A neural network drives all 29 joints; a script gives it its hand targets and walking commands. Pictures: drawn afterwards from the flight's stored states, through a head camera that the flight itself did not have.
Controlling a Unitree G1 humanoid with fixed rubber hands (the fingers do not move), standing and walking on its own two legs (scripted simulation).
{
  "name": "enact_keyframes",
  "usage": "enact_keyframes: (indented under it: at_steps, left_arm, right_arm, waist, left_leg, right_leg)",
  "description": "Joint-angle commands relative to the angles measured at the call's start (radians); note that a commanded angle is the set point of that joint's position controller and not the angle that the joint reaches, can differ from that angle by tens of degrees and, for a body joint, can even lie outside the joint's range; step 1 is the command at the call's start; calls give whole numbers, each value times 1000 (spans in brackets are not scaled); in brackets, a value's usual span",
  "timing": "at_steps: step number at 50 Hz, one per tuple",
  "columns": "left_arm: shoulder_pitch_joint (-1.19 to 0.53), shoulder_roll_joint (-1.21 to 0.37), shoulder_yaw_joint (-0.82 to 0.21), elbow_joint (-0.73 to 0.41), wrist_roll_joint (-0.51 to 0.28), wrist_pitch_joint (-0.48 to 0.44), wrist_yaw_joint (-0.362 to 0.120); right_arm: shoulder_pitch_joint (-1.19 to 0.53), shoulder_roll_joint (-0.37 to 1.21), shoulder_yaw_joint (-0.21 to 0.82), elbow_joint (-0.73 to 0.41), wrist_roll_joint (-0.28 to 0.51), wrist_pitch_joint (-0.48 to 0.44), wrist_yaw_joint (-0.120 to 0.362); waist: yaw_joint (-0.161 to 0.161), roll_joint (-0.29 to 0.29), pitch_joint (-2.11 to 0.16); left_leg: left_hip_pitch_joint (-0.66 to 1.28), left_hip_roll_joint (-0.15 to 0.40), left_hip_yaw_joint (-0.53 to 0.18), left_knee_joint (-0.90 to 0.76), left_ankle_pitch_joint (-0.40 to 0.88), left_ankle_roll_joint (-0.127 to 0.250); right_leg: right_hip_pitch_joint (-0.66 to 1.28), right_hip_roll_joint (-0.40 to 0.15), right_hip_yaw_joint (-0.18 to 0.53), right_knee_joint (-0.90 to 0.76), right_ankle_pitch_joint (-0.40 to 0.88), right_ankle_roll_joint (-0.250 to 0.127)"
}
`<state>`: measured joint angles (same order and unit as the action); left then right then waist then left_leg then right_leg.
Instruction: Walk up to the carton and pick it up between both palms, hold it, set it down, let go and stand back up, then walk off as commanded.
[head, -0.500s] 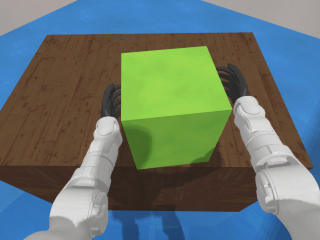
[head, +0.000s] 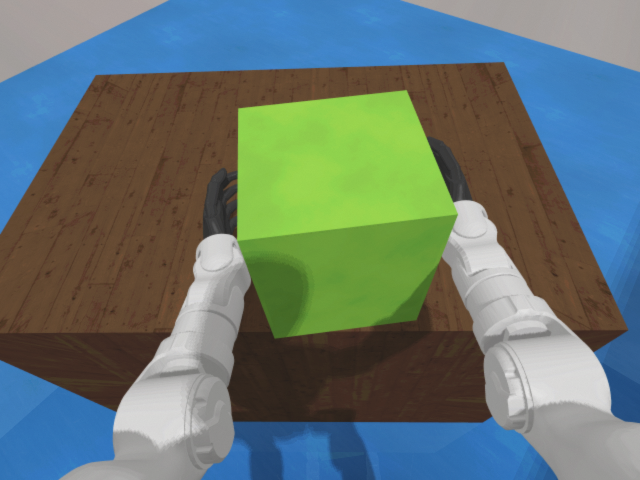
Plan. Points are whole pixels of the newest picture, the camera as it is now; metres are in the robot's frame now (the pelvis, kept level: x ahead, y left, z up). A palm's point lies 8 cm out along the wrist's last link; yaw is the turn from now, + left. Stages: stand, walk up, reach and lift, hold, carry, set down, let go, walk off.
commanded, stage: reach and lift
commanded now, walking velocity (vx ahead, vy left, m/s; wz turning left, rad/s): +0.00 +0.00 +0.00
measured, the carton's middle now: (335, 224) +0.42 -0.02 +0.05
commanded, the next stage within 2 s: none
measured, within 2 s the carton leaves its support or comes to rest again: leaves its support in 1.06 s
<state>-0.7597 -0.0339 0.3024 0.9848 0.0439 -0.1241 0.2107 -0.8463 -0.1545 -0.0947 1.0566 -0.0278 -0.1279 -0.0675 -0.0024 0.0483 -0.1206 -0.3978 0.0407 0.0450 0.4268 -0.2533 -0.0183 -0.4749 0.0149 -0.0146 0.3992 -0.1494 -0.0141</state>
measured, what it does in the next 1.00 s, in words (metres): stands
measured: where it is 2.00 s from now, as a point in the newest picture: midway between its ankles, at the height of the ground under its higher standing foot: outside the picture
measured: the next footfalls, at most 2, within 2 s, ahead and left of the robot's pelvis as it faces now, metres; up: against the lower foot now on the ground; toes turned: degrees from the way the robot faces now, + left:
none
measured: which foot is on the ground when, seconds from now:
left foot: down 0.00-1.00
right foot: down 0.00-1.00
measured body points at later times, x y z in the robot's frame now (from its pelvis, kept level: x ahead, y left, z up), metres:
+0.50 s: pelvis -0.01 +0.00 +0.00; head +0.04 -0.01 +0.45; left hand +0.41 +0.14 +0.06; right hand +0.43 -0.16 +0.08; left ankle -0.04 +0.13 -0.74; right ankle +0.01 -0.11 -0.74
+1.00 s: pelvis -0.01 +0.00 +0.00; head +0.04 -0.01 +0.45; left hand +0.41 +0.14 +0.06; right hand +0.43 -0.16 +0.08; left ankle -0.04 +0.13 -0.74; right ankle +0.01 -0.11 -0.74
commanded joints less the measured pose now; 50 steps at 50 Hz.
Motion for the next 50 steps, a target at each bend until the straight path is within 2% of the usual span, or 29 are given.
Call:
enact_keyframes:
  at_steps: [1, 5, 6, 7, 8, 9, 12, 14, 15, 17, 19, 20, 21, 23, 27, 28, 29, 30, 32, 33, 35, 40, 41, 42, 43, 45, 46, 47, 50]
  left_arm:
    - [-596, -493, -130, -119, 211, -74, -164]
    - [-563, -536, -202, -118, 193, -102, -197]
    - [-595, -563, -222, -127, 192, -100, -187]
    - [-534, -544, -203, -94, 206, -87, -191]
    - [-519, -555, -187, -68, 196, -101, -194]
    - [-564, -526, -169, -62, 215, -92, -197]
    - [-518, -549, -178, -43, 213, -91, -200]
    - [-564, -535, -182, -59, 218, -77, -197]
    - [-568, -511, -146, -33, 232, -75, -199]
    - [-560, -516, -167, -62, 210, -80, -196]
    - [-578, -524, -185, -75, 205, -81, -190]
    - [-599, -499, -162, -71, 204, -76, -190]
    - [-576, -494, -127, -43, 236, -69, -193]
    - [-548, -505, -147, -52, 234, -56, -189]
    - [-593, -498, -138, -43, 221, -64, -191]
    - [-562, -496, -123, -54, 239, -54, -187]
    - [-561, -497, -135, -46, 230, -60, -187]
    - [-575, -519, -144, -104, 236, -55, -181]
    - [-555, -518, -137, -53, 238, -57, -184]
    - [-598, -539, -177, -113, 219, -64, -175]
    - [-554, -531, -154, -72, 235, -51, -176]
    - [-565, -536, -157, -57, 233, -61, -177]
    - [-572, -527, -162, -61, 226, -66, -176]
    - [-563, -538, -168, -64, 218, -74, -172]
    - [-588, -548, -181, -89, 220, -71, -176]
    - [-584, -563, -196, -75, 214, -96, -181]
    - [-593, -588, -216, -97, 208, -116, -176]
    - [-579, -563, -190, -27, 220, -103, -184]
    - [-674, -584, -219, -138, 222, -144, -172]
  right_arm:
    - [-459, 639, -14, -54, -172, -82, 127]
    - [-393, 776, 65, -61, -190, -109, 161]
    - [-393, 779, 31, -43, -209, -114, 168]
    - [-360, 759, 7, -4, -205, -106, 162]
    - [-359, 784, 55, -11, -187, -108, 161]
    - [-344, 764, 0, 39, -208, -98, 164]
    - [-353, 757, -2, -5, -215, -108, 171]
    - [-378, 729, -62, 25, -246, -104, 170]
    - [-355, 731, -46, 23, -247, -94, 171]
    - [-381, 735, -37, -2, -241, -110, 178]
    - [-403, 725, -56, -29, -243, -114, 176]
    - [-384, 744, -52, 0, -248, -104, 174]
    - [-368, 717, -79, 40, -261, -95, 181]
    - [-363, 729, -69, 27, -249, -98, 184]
    - [-375, 709, -93, 40, -277, -100, 177]
    - [-391, 711, -68, 12, -249, -98, 182]
    - [-396, 727, -60, -1, -257, -103, 180]
    - [-369, 705, -90, 30, -259, -96, 184]
    - [-367, 725, -60, 21, -253, -110, 176]
    - [-384, 740, -50, 15, -242, -114, 180]
    - [-364, 723, -59, 30, -246, -103, 180]
    - [-380, 749, -35, -7, -247, -108, 172]
    - [-393, 735, -16, -15, -240, -111, 173]
    - [-411, 750, 0, -36, -230, -124, 173]
    - [-386, 751, -27, -5, -241, -122, 163]
    - [-397, 780, 20, -41, -243, -153, 152]
    - [-429, 791, 58, -84, -237, -179, 149]
    - [-420, 763, 26, -63, -253, -168, 139]
    - [-455, 795, 60, -65, -255, -216, 136]
  waist:
    - [38, -100, -652]
    - [35, -117, -683]
    - [4, -89, -692]
    - [-14, -108, -632]
    - [21, -123, -637]
    - [-6, -97, -605]
    - [10, -82, -609]
    - [-35, -79, -566]
    - [1, -84, -548]
    - [5, -88, -596]
    - [-12, -68, -620]
    - [-8, -93, -593]
    - [12, -80, -547]
    - [15, -50, -551]
    - [-18, -95, -553]
    - [18, -87, -532]
    - [20, -80, -560]
    - [-8, -64, -542]
    - [9, -70, -561]
    - [-2, -41, -580]
    - [0, -65, -544]
    - [-1, -90, -555]
    - [14, -83, -577]
    - [9, -90, -623]
    - [-28, -92, -613]
    - [-12, -117, -650]
    - [2, -94, -733]
    - [-23, -113, -663]
    - [-1, -85, -734]
  left_leg:
    - [90, -44, 16, -20, 508, -42]
    - [34, -39, 29, -44, 483, -17]
    - [1, -47, 18, -52, 469, -23]
    - [64, -32, 12, -43, 481, -25]
    - [28, -42, 30, -46, 477, -16]
    - [7, -39, 21, -70, 423, -16]
    - [16, -39, 17, -80, 410, -22]
    - [60, -32, 0, -89, 410, -30]
    - [18, -40, 19, -91, 362, -20]
    - [33, -36, 17, -82, 370, -18]
    - [32, -39, 11, -83, 357, -17]
    - [37, -36, 25, -99, 335, -15]
    - [40, -33, 24, -107, 338, -9]
    - [79, -36, 24, -87, 369, -24]
    - [44, -34, 23, -87, 337, -14]
    - [59, -30, 26, -105, 339, -11]
    - [48, -34, 33, -94, 333, -12]
    - [74, -28, 20, -91, 357, -22]
    - [74, -26, 25, -76, 367, -16]
    - [91, -28, 21, -83, 377, -22]
    - [82, -23, 14, -86, 364, -18]
    - [51, -30, 16, -79, 367, -12]
    - [28, -33, 15, -72, 361, -7]
    - [25, -35, 13, -73, 365, -7]
    - [53, -21, 4, -68, 398, -8]
    - [38, -35, 19, -45, 442, -14]
    - [12, -42, 22, -41, 455, -15]
    - [-18, -39, 4, -52, 409, -10]
    - [5, -33, 10, -23, 493, -26]
  right_leg:
    - [563, -10, -7, 65, 795, 30]
    - [702, -25, 8, 82, 910, 47]
    - [704, -32, -5, 97, 924, 41]
    - [676, -15, -13, 94, 910, 48]
    - [718, -20, 3, 86, 937, 45]
    - [714, -26, -2, 83, 876, 47]
    - [679, -18, -9, 63, 835, 36]
    - [648, -10, -32, 47, 766, 41]
    - [670, -17, -15, 43, 754, 44]
    - [659, -13, -17, 46, 741, 33]
    - [651, -17, -21, 50, 733, 37]
    - [680, -18, -15, 34, 717, 38]
    - [648, -14, -19, 26, 655, 30]
    - [641, -11, -20, 21, 660, 24]
    - [623, -9, -26, 27, 652, 31]
    - [642, -11, -25, 20, 648, 35]
    - [656, -14, -19, 27, 668, 33]
    - [614, -8, -30, 32, 648, 33]
    - [624, -8, -27, 27, 661, 30]
    - [614, -15, -27, 26, 675, 27]
    - [607, -7, -32, 23, 646, 25]
    - [656, -17, -21, 47, 723, 40]
    - [664, -19, -12, 50, 710, 38]
    - [678, -20, -11, 58, 743, 41]
    - [645, -15, -21, 63, 749, 40]
    - [674, -15, -15, 74, 857, 44]
    - [706, -21, -10, 87, 883, 50]
    - [696, -21, -16, 80, 851, 52]
    - [687, -9, -20, 107, 889, 49]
